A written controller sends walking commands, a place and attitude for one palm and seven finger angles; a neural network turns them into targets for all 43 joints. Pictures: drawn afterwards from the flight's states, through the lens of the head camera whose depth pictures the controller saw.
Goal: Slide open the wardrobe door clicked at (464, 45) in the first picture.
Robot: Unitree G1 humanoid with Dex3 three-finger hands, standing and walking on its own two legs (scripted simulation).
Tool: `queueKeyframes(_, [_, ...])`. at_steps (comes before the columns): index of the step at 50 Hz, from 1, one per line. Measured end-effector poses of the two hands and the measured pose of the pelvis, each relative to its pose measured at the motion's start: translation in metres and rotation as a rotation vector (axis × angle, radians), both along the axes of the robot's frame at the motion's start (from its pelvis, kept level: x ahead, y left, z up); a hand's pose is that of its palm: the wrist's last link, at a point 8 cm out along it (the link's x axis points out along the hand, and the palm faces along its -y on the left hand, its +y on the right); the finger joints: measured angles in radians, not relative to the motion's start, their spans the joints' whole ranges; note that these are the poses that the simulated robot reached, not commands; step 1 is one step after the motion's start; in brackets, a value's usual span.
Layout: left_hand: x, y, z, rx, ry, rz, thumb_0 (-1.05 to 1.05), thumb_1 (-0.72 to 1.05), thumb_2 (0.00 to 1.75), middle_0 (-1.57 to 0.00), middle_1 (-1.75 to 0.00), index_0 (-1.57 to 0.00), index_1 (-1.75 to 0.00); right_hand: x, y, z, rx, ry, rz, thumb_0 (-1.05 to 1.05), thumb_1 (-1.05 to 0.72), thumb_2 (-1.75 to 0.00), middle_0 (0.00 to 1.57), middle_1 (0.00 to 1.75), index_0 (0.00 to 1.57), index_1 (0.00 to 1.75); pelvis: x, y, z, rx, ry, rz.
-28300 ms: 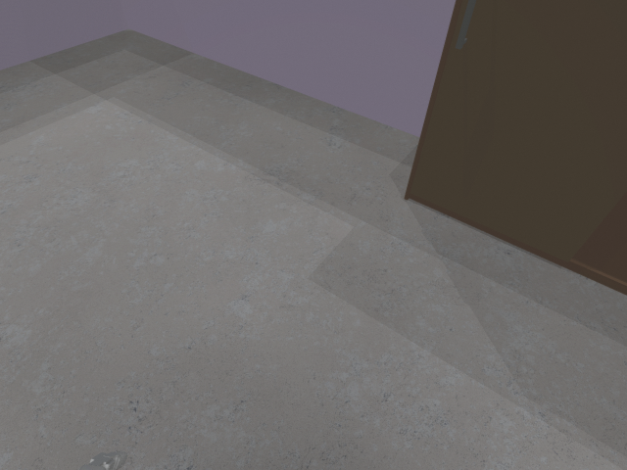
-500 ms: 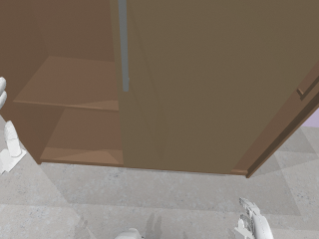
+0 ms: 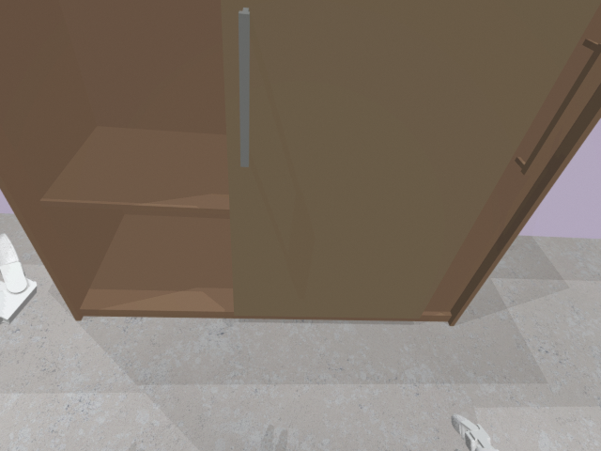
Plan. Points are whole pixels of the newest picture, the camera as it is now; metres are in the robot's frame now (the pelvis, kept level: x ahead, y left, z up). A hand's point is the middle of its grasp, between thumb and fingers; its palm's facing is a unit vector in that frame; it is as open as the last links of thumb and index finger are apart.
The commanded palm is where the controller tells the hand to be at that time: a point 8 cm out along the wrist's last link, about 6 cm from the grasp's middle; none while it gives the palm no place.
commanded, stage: stop stepping back and stand still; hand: left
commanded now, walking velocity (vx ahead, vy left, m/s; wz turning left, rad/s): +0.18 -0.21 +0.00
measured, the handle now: (245, 95) +0.73 +0.18 +0.16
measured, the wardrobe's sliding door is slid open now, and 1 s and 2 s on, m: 0.55 0.55 0.55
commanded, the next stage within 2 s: let the arm hang, fingers relaxed in 0.38 s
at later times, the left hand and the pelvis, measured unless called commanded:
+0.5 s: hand (25, 328) +0.17 +0.28 +0.16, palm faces +0.51 -0.79 -0.34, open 7.4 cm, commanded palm none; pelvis -0.02 +0.01 +0.01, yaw +0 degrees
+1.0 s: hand out of the picture +0.01 +0.24 -0.15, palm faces +0.05 -0.97 -0.25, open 7.2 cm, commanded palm none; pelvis -0.02 +0.03 +0.02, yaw +3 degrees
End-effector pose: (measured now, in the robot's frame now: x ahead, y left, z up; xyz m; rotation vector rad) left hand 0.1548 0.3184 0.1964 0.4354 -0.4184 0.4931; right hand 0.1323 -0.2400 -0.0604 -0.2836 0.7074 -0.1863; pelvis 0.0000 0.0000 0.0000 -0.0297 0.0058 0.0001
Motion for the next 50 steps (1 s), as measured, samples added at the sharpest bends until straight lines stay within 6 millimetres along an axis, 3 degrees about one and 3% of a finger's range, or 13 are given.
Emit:
queueKeyframes(5, [0.013, -0.008, -0.012, -0.044, 0.126, -0.067, 0.02, 0.89, 0.9, -0.21, -0.3, -0.21, -0.3, -0.035, 0.01, 0.009, 0.03, 0.003, -0.046, 0.01, -0.9, -0.89, 0.2, 0.3, 0.2, 0.3, -0.028, 0.004, 0.012, 0.007, -0.037, -0.022])
queueKeyframes(9, [-0.005, -0.037, 0.005, 0.053, 0.153, -0.205, 0.02, 0.89, 0.9, -0.21, -0.3, -0.21, -0.3, -0.062, 0.012, 0.018, 0.051, 0.027, -0.061, 0.01, -0.9, -0.89, 0.2, 0.3, 0.2, 0.3, -0.034, 0.001, 0.022, -0.008, -0.032, -0.037])
queueKeyframes(12, [-0.021, -0.041, 0.021, 0.151, 0.175, -0.212, 0.02, 0.89, 0.9, -0.22, -0.3, -0.21, -0.31, -0.072, 0.008, 0.014, 0.056, 0.06, -0.074, 0.01, -0.9, -0.89, 0.21, 0.3, 0.2, 0.3, -0.033, -0.001, 0.026, -0.024, -0.019, -0.034])
queueKeyframes(16, [-0.038, -0.023, 0.028, 0.263, 0.176, -0.073, 0.01, 0.89, 0.9, -0.22, -0.3, -0.22, -0.31, -0.067, -0.004, -0.009, 0.055, 0.095, -0.057, 0.01, -0.9, -0.89, 0.21, 0.3, 0.2, 0.3, -0.034, -0.008, 0.012, 0.009, 0.01, -0.006])
queueKeyframes(18, [-0.043, -0.012, 0.021, 0.21, 0.164, -0.007, 0.01, 0.89, 0.9, -0.22, -0.3, -0.22, -0.31, -0.061, -0.01, -0.019, 0.039, 0.125, -0.035, 0.01, -0.9, -0.89, 0.21, 0.3, 0.2, 0.3, -0.038, -0.005, 0.009, 0.002, -0.006, -0.017])
queueKeyframes(24, [-0.034, -0.001, -0.011, -0.032, 0.131, 0.058, 0.01, 0.89, 0.9, -0.21, -0.3, -0.21, -0.31, -0.036, -0.009, -0.005, 0.001, 0.077, -0.018, 0.01, -0.9, -0.89, 0.2, 0.3, 0.2, 0.3, -0.025, 0.006, 0.012, 0.026, -0.03, -0.01])
queueKeyframes(26, [-0.015, -0.002, -0.043, -0.066, 0.219, 0.004, 0.01, 0.89, 0.9, -0.21, -0.3, -0.21, -0.3, -0.023, -0.007, -0.01, -0.004, 0.052, 0.032, 0.01, -0.9, -0.89, 0.2, 0.3, 0.2, 0.3, -0.022, 0.015, 0.003, 0.011, -0.017, 0.013])
queueKeyframes(30, [0.009, -0.018, -0.17, -0.238, 0.765, -0.065, 0.0, 0.9, 0.9, -0.2, -0.3, -0.2, -0.3, -0.013, 0.0, -0.032, 0.034, 0.092, 0.044, 0.01, -0.9, -0.89, 0.2, 0.3, 0.2, 0.3, -0.028, 0.022, -0.008, 0.036, 0.006, 0.032])
queueKeyframes(33, [-0.018, -0.054, -0.251, -0.343, 1.134, -0.121, 0.01, 0.91, 0.9, -0.2, -0.3, -0.2, -0.3, -0.021, 0.008, -0.044, 0.071, 0.139, 0.052, 0.01, -0.9, -0.89, 0.2, 0.3, 0.2, 0.3, -0.032, 0.017, -0.009, 0.063, 0.001, 0.027])
queueKeyframes(36, [-0.066, -0.091, -0.303, -0.452, 1.375, -0.157, 0.01, 0.91, 0.9, -0.2, -0.3, -0.2, -0.3, -0.04, 0.012, -0.056, 0.106, 0.249, 0.034, 0.0, -0.9, -0.89, 0.2, 0.3, 0.2, 0.3, -0.033, 0.01, -0.008, 0.068, -0.007, 0.032])
queueKeyframes(38, [-0.095, -0.101, -0.316, -0.566, 1.44, -0.118, -0.01, 0.93, 0.9, -0.21, -0.3, -0.21, -0.3, -0.058, 0.015, -0.06, 0.109, 0.353, 0.023, 0.0, -0.9, -0.89, 0.2, 0.3, 0.2, 0.3, -0.03, 0.01, -0.003, 0.048, -0.003, 0.053])
queueKeyframes(45, [-0.135, -0.058, -0.322, -0.603, 1.555, 0.048, -0.05, 0.97, 0.9, -0.21, -0.3, -0.21, -0.3, -0.111, 0.03, -0.062, 0.097, 0.601, -0.013, 0.0, -0.9, -0.89, 0.2, 0.3, 0.2, 0.3, -0.024, 0.02, 0.01, 0.023, 0.011, 0.069])
queueKeyframes(50, [-0.156, -0.035, -0.315, -0.583, 1.645, 0.113, -0.02, 0.94, 0.9, -0.21, -0.3, -0.21, -0.3, -0.126, 0.04, -0.059, 0.107, 0.629, -0.044, 0.0, -0.9, -0.89, 0.2, 0.3, 0.2, 0.3, -0.024, 0.028, 0.018, 0.022, -0.002, 0.052])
